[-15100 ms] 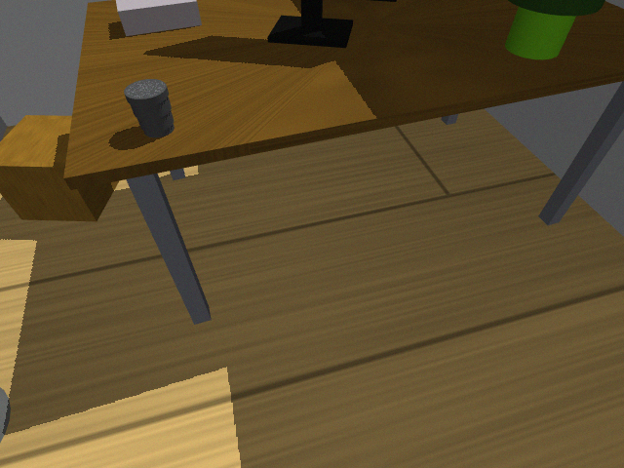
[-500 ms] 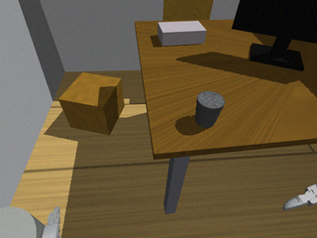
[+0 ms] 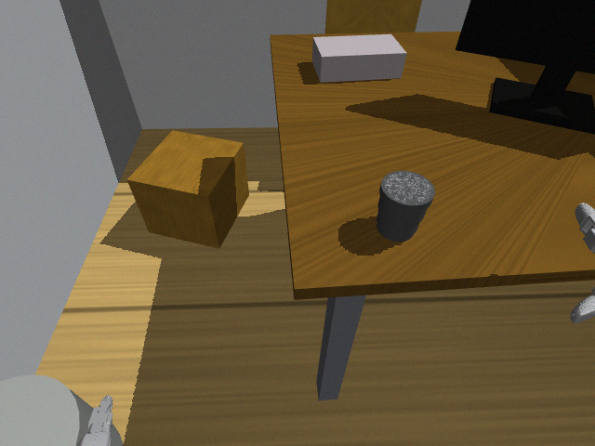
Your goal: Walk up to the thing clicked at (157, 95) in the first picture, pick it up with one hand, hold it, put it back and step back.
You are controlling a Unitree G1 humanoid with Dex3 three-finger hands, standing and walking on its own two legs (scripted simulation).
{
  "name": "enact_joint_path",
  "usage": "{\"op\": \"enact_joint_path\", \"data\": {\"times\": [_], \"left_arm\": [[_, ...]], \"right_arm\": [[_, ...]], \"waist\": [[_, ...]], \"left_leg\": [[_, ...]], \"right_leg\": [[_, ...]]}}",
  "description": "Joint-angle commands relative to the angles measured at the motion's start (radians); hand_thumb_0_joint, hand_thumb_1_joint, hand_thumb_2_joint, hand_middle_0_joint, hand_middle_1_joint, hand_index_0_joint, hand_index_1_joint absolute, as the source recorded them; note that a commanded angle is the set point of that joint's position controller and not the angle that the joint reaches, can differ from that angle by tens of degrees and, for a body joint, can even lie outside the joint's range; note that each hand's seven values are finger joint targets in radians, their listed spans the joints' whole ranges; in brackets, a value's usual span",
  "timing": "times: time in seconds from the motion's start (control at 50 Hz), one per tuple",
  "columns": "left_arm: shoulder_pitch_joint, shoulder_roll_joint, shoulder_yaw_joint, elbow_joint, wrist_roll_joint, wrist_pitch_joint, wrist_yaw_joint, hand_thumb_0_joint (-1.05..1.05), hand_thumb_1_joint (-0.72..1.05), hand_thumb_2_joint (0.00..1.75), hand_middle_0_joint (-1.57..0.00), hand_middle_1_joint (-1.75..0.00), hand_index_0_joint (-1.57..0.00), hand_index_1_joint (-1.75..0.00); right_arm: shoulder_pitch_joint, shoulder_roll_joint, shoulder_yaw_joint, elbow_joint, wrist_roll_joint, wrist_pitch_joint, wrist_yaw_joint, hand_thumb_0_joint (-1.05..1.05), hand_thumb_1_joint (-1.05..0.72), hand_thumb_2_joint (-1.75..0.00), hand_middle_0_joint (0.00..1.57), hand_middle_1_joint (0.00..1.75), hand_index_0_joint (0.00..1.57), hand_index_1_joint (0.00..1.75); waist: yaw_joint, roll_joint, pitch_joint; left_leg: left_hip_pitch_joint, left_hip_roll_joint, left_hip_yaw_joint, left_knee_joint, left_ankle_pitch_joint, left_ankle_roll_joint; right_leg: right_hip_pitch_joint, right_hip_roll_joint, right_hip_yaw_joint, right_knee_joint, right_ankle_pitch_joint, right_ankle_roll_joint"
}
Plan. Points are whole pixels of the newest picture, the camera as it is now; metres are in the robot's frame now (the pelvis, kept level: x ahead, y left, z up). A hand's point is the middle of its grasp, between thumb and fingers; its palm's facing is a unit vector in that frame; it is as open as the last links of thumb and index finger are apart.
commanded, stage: go down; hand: right
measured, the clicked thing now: (401, 208) +0.50 -0.18 +0.04
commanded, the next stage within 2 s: none
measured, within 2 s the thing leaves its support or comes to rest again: neither
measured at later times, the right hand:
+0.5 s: hand (588, 204) +0.36 -0.35 +0.17, palm faces +0.16 +0.99 +0.01, open 17.7 cm
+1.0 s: hand (590, 190) +0.39 -0.36 +0.17, palm faces +0.15 +0.99 +0.01, open 17.6 cm
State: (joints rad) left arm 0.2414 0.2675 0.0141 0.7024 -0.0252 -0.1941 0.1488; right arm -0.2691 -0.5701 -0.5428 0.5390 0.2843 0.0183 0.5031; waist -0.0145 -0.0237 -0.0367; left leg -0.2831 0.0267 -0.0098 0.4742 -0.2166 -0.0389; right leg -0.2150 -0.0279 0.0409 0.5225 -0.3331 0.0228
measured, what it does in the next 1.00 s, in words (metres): stands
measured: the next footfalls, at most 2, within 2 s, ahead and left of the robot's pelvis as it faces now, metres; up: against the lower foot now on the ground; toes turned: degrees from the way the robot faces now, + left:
none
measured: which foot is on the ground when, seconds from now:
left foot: down 0.00-1.00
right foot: down 0.00-1.00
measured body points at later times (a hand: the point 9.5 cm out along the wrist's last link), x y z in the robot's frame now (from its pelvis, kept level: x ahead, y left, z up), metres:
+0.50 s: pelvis -0.02 +0.00 -0.01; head +0.02 +0.00 +0.44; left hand +0.13 +0.26 -0.08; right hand +0.35 -0.40 +0.17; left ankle +0.02 +0.15 -0.74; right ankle -0.04 -0.13 -0.74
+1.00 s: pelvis -0.01 +0.00 -0.01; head +0.04 -0.02 +0.43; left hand +0.15 +0.26 -0.08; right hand +0.37 -0.42 +0.17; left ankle +0.02 +0.15 -0.74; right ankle -0.04 -0.13 -0.74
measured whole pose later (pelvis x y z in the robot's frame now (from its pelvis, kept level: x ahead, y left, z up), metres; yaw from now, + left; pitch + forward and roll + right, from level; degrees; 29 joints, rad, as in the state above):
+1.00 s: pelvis -0.01 +0.00 -0.01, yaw +0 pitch +9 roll +2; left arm 0.25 0.27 -0.07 0.58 0.00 -0.24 0.18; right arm -0.72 -0.86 -0.58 1.08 0.20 -0.04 0.59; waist 0.07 -0.01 -0.08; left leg -0.49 0.01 0.00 0.58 -0.25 -0.04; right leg -0.45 -0.04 0.06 0.68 -0.39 0.03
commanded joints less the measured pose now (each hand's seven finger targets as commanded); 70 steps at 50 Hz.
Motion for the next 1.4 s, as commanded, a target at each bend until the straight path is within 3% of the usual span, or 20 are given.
{"op": "enact_joint_path", "data": {"times": [0.0,0.04,0.1,0.18,0.28,0.34,0.42,0.54,0.62,0.66,0.82,0.84,0.9,0.92,1.0,1.08,1.1,1.2,1.24,1.38], "left_arm": [[-0.156,0.175,0.072,-0.150,0.005,-0.065,0.029,0.00,-0.55,0.05,-0.05,-0.06,-0.05,-0.06],[-0.160,0.192,0.079,-0.199,0.002,-0.071,0.041,0.00,-0.56,0.05,-0.05,-0.06,-0.05,-0.06],[-0.099,0.103,-0.009,-0.208,0.000,-0.067,0.047,0.00,-0.56,0.05,-0.05,-0.06,-0.05,-0.06],[0.026,0.113,-0.004,-0.136,0.011,-0.068,0.041,0.00,-0.54,0.04,-0.05,-0.06,-0.05,-0.05],[-0.040,0.134,0.010,-0.142,0.014,-0.092,0.032,0.00,-0.55,0.04,-0.05,-0.05,-0.05,-0.05],[-0.153,0.146,0.000,-0.252,0.017,-0.111,0.037,0.00,-0.55,0.05,-0.05,-0.05,-0.05,-0.06],[-0.129,0.138,-0.028,-0.263,0.013,-0.105,0.054,0.00,-0.54,0.05,-0.05,-0.06,-0.05,-0.06],[-0.048,0.172,0.003,-0.208,0.023,-0.090,0.058,0.00,-0.55,0.05,-0.05,-0.06,-0.05,-0.06],[-0.043,0.115,-0.050,-0.239,0.022,-0.095,0.047,0.00,-0.56,0.06,-0.05,-0.06,-0.05,-0.06],[-0.031,0.168,0.001,-0.264,0.022,-0.096,0.056,0.00,-0.56,0.06,-0.05,-0.05,-0.05,-0.06],[-0.049,0.162,-0.002,-0.219,0.025,-0.099,0.050,0.00,-0.57,0.07,-0.05,-0.05,-0.04,-0.06],[-0.047,0.162,-0.004,-0.215,0.026,-0.099,0.049,0.00,-0.57,0.06,-0.05,-0.05,-0.04,-0.06],[-0.047,0.183,0.009,-0.266,0.025,-0.102,0.049,0.00,-0.57,0.07,-0.05,-0.05,-0.04,-0.06],[-0.036,0.172,-0.005,-0.278,0.025,-0.100,0.046,0.00,-0.57,0.07,-0.05,-0.05,-0.05,-0.06],[0.020,0.175,0.011,-0.254,0.024,-0.090,0.049,0.00,-0.56,0.06,-0.05,-0.05,-0.05,-0.06],[0.009,0.148,-0.013,-0.250,0.029,-0.092,0.045,0.00,-0.56,0.06,-0.05,-0.05,-0.05,-0.06],[-0.012,0.132,-0.035,-0.264,0.029,-0.097,0.040,0.00,-0.56,0.06,-0.05,-0.05,-0.05,-0.06],[-0.031,0.179,-0.004,-0.324,0.029,-0.100,0.050,0.00,-0.56,0.06,-0.05,-0.05,-0.04,-0.06],[-0.018,0.173,-0.006,-0.311,0.026,-0.097,0.055,0.00,-0.56,0.07,-0.05,-0.05,-0.04,-0.06],[-0.037,0.160,-0.027,-0.288,0.036,-0.098,0.052,0.00,-0.58,0.07,-0.05,-0.05,-0.04,-0.06]], "right_arm": [[-0.470,-0.418,-0.119,-0.216,0.042,-0.066,0.005,0.00,0.57,-0.04,0.04,0.05,0.04,0.05],[-0.541,-0.469,-0.135,-0.216,0.034,-0.067,0.000,0.00,0.54,-0.05,0.04,0.05,0.04,0.05],[-0.557,-0.451,-0.094,-0.089,0.009,-0.054,0.009,0.00,0.51,-0.04,0.05,0.05,0.05,0.05],[-0.520,-0.429,-0.036,0.099,-0.009,-0.032,0.045,0.00,0.56,-0.04,0.04,0.05,0.04,0.05],[-0.605,-0.503,-0.066,0.184,-0.004,-0.047,0.058,0.00,0.60,-0.04,0.04,0.05,0.04,0.05],[-0.725,-0.588,-0.104,0.140,-0.016,-0.095,0.050,0.00,0.61,-0.04,0.04,0.05,0.04,0.05],[-0.775,-0.613,-0.100,0.169,-0.019,-0.123,0.055,0.00,0.61,-0.04,0.04,0.05,0.04,0.05],[-0.738,-0.630,-0.081,0.306,-0.047,-0.110,0.063,0.00,0.58,-0.04,0.05,0.05,0.05,0.05],[-0.750,-0.636,-0.086,0.291,-0.053,-0.123,0.070,0.00,0.59,-0.04,0.05,0.05,0.05,0.05],[-0.780,-0.661,-0.097,0.263,-0.051,-0.128,0.073,0.00,0.57,-0.04,0.05,0.05,0.05,0.05],[-0.768,-0.599,-0.041,0.367,-0.054,-0.110,0.091,0.00,0.56,-0.04,0.05,0.05,0.05,0.05],[-0.827,-0.638,-0.056,0.285,-0.056,-0.119,0.089,0.00,0.57,-0.04,0.05,0.05,0.05,0.05],[-0.825,-0.648,-0.069,0.349,-0.052,-0.119,0.098,0.00,0.58,-0.05,0.04,0.05,0.05,0.05],[-0.888,-0.697,-0.096,0.230,-0.049,-0.135,0.095,0.00,0.56,-0.05,0.05,0.05,0.05,0.05],[-0.838,-0.719,-0.113,0.329,-0.057,-0.125,0.091,0.00,0.56,-0.04,0.05,0.05,0.05,0.05],[-0.817,-0.687,-0.079,0.412,-0.076,-0.106,0.085,0.00,0.57,-0.04,0.05,0.05,0.05,0.05],[-0.819,-0.672,-0.070,0.434,-0.079,-0.106,0.087,0.00,0.59,-0.05,0.05,0.05,0.05,0.05],[-0.960,-0.799,-0.125,0.312,-0.089,-0.132,0.089,0.00,0.60,-0.05,0.04,0.05,0.04,0.05],[-0.976,-0.788,-0.121,0.308,-0.081,-0.135,0.095,0.00,0.60,-0.04,0.04,0.05,0.05,0.05],[-0.923,-0.716,-0.049,0.507,-0.112,-0.098,0.098,0.00,0.58,-0.05,0.05,0.05,0.05,0.05]], "waist": [[0.019,-0.120,-0.267],[0.027,-0.103,-0.322],[0.040,-0.075,-0.257],[0.071,-0.092,-0.168],[0.066,-0.071,-0.146],[0.048,-0.040,-0.305],[0.041,-0.095,-0.390],[0.060,-0.139,-0.327],[0.061,-0.109,-0.347],[0.077,-0.131,-0.383],[0.098,-0.146,-0.296],[0.085,-0.173,-0.355],[0.106,-0.142,-0.373],[0.081,-0.171,-0.459],[0.085,-0.147,-0.391],[0.087,-0.116,-0.279],[0.092,-0.107,-0.266],[0.085,-0.171,-0.482],[0.088,-0.192,-0.506],[0.117,-0.128,-0.342]], "left_leg": [[0.116,-0.035,0.052,-0.003,0.253,0.045],[0.133,-0.030,0.047,0.000,0.273,0.042],[0.118,-0.022,0.042,-0.013,0.246,0.037],[0.031,-0.021,0.044,-0.023,0.175,0.034],[-0.003,-0.020,0.045,-0.016,0.098,0.035],[0.061,-0.017,0.035,0.015,0.138,0.031],[0.088,-0.019,0.031,0.046,0.188,0.038],[-0.006,-0.036,0.046,0.044,0.164,0.051],[0.042,-0.029,0.040,0.053,0.228,0.045],[0.028,-0.034,0.040,0.067,0.269,0.048],[-0.072,-0.043,0.048,0.072,0.209,0.052],[-0.053,-0.040,0.045,0.078,0.219,0.051],[-0.059,-0.044,0.050,0.090,0.245,0.051],[-0.013,-0.041,0.047,0.094,0.263,0.049],[-0.001,-0.033,0.040,0.089,0.246,0.049],[-0.045,-0.033,0.039,0.073,0.158,0.048],[-0.057,-0.034,0.041,0.078,0.147,0.048],[0.013,-0.028,0.030,0.115,0.261,0.050],[0.004,-0.030,0.029,0.128,0.291,0.052],[-0.075,-0.036,0.039,0.107,0.198,0.053]], "right_leg": [[0.032,0.015,-0.016,-0.045,0.445,-0.011],[0.048,0.023,-0.020,-0.031,0.434,-0.016],[0.001,0.033,-0.030,-0.038,0.341,-0.027],[-0.060,0.036,-0.032,-0.051,0.235,-0.033],[-0.136,0.035,-0.020,-0.049,0.142,-0.035],[-0.129,0.034,-0.016,-0.011,0.190,-0.036],[-0.092,0.030,-0.016,0.012,0.266,-0.028],[-0.107,0.015,-0.010,0.019,0.310,-0.012],[-0.142,0.023,-0.023,0.041,0.335,-0.019],[-0.089,0.019,-0.020,0.050,0.409,-0.014],[-0.111,0.004,-0.004,0.065,0.421,-0.007],[-0.091,0.006,-0.006,0.073,0.426,-0.007],[-0.073,0.003,-0.002,0.090,0.482,-0.004],[-0.046,0.006,-0.003,0.094,0.490,-0.006],[-0.123,0.018,-0.015,0.083,0.389,-0.017],[-0.209,0.020,-0.020,0.066,0.244,-0.026],[-0.225,0.018,-0.017,0.068,0.237,-0.025],[-0.129,0.021,-0.017,0.108,0.375,-0.017],[-0.098,0.019,-0.014,0.122,0.433,-0.013],[-0.209,0.016,-0.014,0.109,0.308,-0.020]]}}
